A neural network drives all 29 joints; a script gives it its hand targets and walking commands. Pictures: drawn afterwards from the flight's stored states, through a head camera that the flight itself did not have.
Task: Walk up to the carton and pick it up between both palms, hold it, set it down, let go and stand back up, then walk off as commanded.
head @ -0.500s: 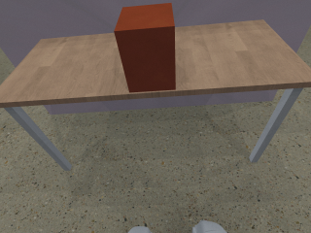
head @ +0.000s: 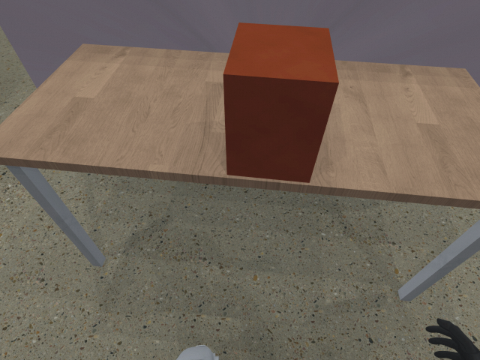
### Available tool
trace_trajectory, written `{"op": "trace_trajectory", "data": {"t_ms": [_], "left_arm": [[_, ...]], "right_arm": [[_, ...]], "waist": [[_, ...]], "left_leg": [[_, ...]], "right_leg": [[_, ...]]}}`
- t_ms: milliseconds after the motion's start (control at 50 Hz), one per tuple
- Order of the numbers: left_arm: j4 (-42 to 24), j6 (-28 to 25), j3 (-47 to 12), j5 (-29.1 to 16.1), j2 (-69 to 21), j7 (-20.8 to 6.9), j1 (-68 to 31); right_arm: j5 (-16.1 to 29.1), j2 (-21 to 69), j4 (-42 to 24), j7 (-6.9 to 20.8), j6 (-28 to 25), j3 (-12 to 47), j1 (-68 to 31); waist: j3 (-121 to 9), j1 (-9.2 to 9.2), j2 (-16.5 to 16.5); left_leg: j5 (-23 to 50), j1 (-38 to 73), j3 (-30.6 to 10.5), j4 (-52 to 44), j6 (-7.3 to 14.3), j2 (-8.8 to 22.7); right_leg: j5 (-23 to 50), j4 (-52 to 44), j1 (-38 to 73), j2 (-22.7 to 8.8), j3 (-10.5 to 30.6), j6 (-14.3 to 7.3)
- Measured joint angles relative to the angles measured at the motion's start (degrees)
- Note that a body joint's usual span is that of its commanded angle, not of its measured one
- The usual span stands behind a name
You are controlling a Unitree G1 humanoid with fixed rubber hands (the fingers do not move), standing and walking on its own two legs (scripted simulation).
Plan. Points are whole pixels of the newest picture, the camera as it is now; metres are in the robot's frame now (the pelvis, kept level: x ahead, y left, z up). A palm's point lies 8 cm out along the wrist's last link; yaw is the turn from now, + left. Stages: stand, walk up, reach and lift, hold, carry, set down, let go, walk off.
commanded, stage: walk up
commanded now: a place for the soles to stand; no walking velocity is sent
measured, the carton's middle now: (275, 105) +0.61 -0.02 +0.09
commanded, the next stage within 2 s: none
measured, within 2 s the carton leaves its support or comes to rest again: neither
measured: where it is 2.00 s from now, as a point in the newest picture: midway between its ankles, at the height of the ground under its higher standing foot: outside the picture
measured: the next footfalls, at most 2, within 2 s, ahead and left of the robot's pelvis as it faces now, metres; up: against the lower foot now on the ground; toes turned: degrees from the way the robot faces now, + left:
right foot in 0.28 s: +0.20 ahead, -0.13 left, +0.00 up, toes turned -7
left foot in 0.56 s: +0.22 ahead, +0.11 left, +0.00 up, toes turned -4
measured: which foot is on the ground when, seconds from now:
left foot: down 0.00-0.34, up 0.36-0.54, down 0.56-1.00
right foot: up 0.00-0.26, down 0.28-1.00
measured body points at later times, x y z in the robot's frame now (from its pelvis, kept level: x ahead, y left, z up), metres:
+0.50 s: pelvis +0.12 -0.01 -0.02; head +0.16 -0.05 +0.43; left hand +0.26 +0.32 -0.09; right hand +0.20 -0.34 -0.15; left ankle +0.14 +0.12 -0.68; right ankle +0.21 -0.15 -0.70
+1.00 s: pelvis +0.14 +0.01 -0.02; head +0.16 +0.03 +0.43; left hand +0.28 +0.34 -0.14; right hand +0.25 -0.32 -0.11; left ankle +0.18 +0.12 -0.70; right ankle +0.19 -0.14 -0.70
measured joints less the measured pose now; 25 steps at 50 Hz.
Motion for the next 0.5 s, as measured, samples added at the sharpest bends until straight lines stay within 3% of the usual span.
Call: {"op": "trace_trajectory", "data": {"t_ms": [60,100,180,280,300,340,420,500], "left_arm": [[-0.3,0.8,-1.3,0.0,-1.0,0.6,-2.8],[-1.2,0.5,-1.7,-0.5,-0.8,0.7,-3.9],[-2.3,0.8,-1.1,-1.2,-0.6,-0.3,-4.4],[-2.0,0.5,-0.5,-0.1,-1.2,-0.7,-4.6],[-1.8,0.2,-0.2,0.1,-1.4,-0.4,-4.9],[-1.7,-0.5,0.1,0.6,-2.2,0.5,-6.2],[-3.1,-0.5,-0.7,0.3,-2.6,1.9,-7.7],[-3.6,0.3,-1.5,0.5,-3.1,2.8,-9.2]], "right_arm": [[1.5,0.5,-1.2,-1.0,-0.8,0.2,1.4],[1.6,1.6,-1.2,-1.4,-0.3,0.8,2.5],[1.3,2.6,-0.6,-1.3,0.3,1.8,4.7],[1.0,1.4,-1.0,-1.2,0.9,1.5,6.7],[1.1,0.9,-1.1,-1.5,1.3,1.4,6.9],[1.6,0.4,-0.8,-2.1,2.1,1.4,6.5],[2.0,0.7,0.6,-2.9,4.5,1.8,3.8],[2.1,-0.1,1.1,-3.2,4.8,1.7,1.9]], "waist": [[2.2,-1.43,1.0],[3.2,-1.92,0.0],[2.8,-2.95,-1.5],[2.0,-3.77,0.2],[2.0,-3.88,1.5],[3.0,-4.02,4.8],[4.1,-2.78,6.4],[4.4,-2.31,8.5]], "left_leg": [[-2.4,2.4,-0.9,0.4,0.6,0.0],[-2.8,4.8,-0.4,-1.1,0.5,-0.2],[-4.4,7.9,1.5,-2.9,0.2,-0.5],[-9.3,9.6,3.4,-0.1,-1.1,1.2],[-11.1,9.3,3.1,2.1,-1.5,2.3],[-12.4,7.1,0.8,9.2,-0.4,4.9],[-15.9,0.0,-3.9,23.8,0.9,1.8],[-16.1,-4.1,-3.6,20.4,1.3,1.4]], "right_leg": [[-1.5,14.7,-6.5,3.9,5.0,-0.5],[0.3,17.9,-10.5,4.3,6.8,-0.5],[4.8,9.1,-15.3,1.8,6.0,-0.2],[11.0,-10.5,-12.6,0.5,3.3,-1.0],[15.0,-11.5,-12.2,1.3,2.8,-0.8],[13.7,-8.4,-12.3,3.4,1.1,0.0],[9.3,-4.5,-12.8,3.8,1.5,-0.2],[8.0,-3.5,-13.0,3.2,1.0,0.4]]}}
